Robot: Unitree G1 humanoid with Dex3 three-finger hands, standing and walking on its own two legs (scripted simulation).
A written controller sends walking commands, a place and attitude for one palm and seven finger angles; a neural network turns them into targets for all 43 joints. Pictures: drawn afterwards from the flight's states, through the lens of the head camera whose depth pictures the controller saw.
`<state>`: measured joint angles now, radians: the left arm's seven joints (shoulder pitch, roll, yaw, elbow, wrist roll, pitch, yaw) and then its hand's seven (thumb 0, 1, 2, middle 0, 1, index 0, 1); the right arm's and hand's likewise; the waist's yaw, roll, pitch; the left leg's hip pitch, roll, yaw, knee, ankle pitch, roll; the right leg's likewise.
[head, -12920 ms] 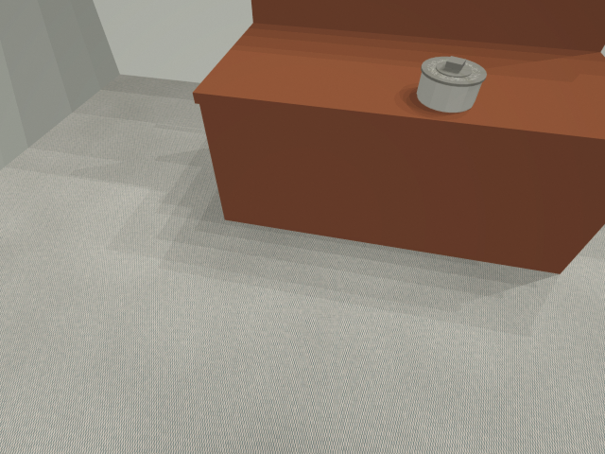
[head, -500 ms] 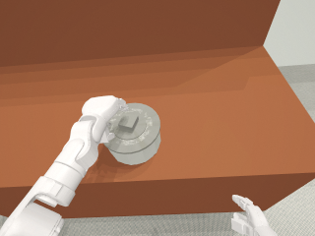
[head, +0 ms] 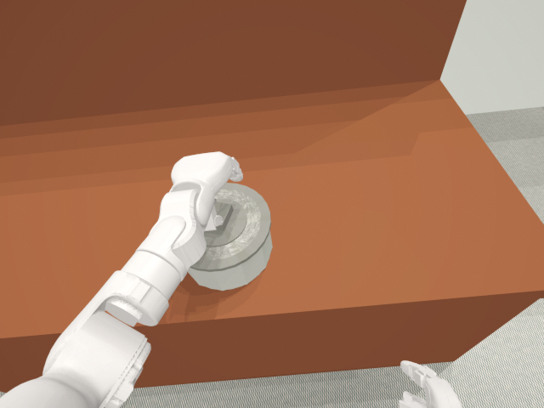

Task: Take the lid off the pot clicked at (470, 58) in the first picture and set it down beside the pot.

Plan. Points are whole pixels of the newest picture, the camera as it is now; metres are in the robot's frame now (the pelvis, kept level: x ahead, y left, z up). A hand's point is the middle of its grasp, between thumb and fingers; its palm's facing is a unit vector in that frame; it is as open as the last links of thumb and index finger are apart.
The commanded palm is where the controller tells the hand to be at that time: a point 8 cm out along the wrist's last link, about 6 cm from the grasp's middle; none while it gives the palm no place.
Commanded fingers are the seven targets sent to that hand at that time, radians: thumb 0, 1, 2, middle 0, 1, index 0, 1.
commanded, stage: move the open hand above the knob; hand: left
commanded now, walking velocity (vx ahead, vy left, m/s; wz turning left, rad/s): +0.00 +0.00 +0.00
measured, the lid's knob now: (215, 215) +0.44 +0.12 +0.00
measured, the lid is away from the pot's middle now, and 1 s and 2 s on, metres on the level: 0.00 0.00 0.00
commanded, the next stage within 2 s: lower the open fingers around the knob in 0.48 s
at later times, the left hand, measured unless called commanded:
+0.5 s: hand (208, 204) +0.41 +0.12 +0.07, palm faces -0.26 -0.11 -0.96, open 10.2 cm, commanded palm +0.39 +0.12 +0.13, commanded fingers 0.00 -0.24 1.26 -0.80 -0.08 -0.80 -0.08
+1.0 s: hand (206, 215) +0.41 +0.13 +0.05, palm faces -0.29 -0.12 -0.95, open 10.2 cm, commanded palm +0.39 +0.13 +0.10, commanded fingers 0.00 -0.24 1.26 -0.80 -0.08 -0.80 -0.08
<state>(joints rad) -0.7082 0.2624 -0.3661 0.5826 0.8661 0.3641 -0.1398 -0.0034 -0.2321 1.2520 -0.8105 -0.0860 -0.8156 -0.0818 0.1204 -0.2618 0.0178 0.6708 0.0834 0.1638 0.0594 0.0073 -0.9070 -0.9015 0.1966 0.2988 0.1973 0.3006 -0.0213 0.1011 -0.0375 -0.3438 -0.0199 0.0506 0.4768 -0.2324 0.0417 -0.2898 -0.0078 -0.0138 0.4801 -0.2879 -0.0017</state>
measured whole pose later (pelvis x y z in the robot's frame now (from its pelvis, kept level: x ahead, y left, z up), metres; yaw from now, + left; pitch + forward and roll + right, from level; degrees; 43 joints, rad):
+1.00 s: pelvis +0.00 +0.00 +0.00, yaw +0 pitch +6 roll +0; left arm -0.64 0.28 -0.35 0.60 0.87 0.34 -0.10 0.00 -0.23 1.25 -0.81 -0.09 -0.81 -0.08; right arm 0.12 -0.26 0.02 0.67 0.09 0.17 0.04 0.01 -0.91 -0.90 0.20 0.30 0.20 0.30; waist -0.02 0.09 -0.04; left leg -0.35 -0.01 0.05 0.48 -0.24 0.04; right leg -0.29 0.00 -0.01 0.47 -0.28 -0.01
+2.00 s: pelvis +0.00 +0.00 +0.00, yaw +0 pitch +7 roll +0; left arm -0.67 0.24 -0.36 0.72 0.87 0.33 -0.05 0.00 -0.01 1.08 -0.59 -0.77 -0.61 -0.77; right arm 0.12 -0.25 0.00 0.68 0.09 0.17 0.02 0.01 -0.91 -0.90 0.20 0.30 0.20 0.30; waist -0.02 0.08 -0.06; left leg -0.38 -0.01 0.05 0.50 -0.25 0.04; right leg -0.32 0.01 -0.02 0.48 -0.29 -0.01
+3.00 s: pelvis +0.00 +0.00 +0.00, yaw -1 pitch +7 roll -1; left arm -0.68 0.25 -0.33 0.75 0.87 0.31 -0.04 -0.01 0.09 0.93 -0.69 -0.96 -0.62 -0.91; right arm 0.16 -0.25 0.00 0.69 0.08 0.16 0.01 0.01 -0.91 -0.90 0.20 0.30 0.20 0.30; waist -0.04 0.07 -0.06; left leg -0.38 -0.01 0.06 0.49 -0.24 0.04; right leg -0.32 0.01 0.00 0.47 -0.28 0.00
